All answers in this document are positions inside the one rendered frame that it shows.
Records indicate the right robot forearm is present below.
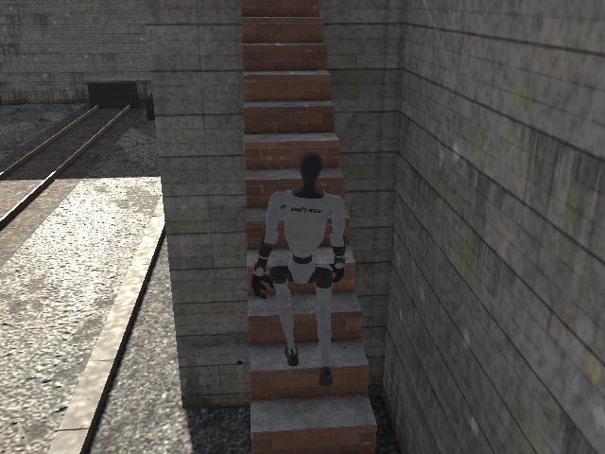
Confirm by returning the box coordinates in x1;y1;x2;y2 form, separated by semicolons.
333;234;346;269

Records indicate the left robot hand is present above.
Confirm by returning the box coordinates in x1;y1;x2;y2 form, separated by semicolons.
251;274;274;299

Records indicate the left robot forearm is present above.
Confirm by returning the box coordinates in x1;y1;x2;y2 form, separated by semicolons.
253;229;273;276

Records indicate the robot right upper arm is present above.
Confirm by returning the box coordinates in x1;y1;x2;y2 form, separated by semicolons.
328;194;345;247

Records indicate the left robot shin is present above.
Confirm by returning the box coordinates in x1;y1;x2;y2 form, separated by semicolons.
276;291;296;355

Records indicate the robot head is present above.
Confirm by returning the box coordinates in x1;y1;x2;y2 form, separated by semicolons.
292;151;324;199

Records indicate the right robot hand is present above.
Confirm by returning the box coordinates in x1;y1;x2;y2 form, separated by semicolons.
329;264;344;283

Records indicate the robot left upper arm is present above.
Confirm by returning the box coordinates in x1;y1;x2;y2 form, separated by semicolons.
264;190;288;244

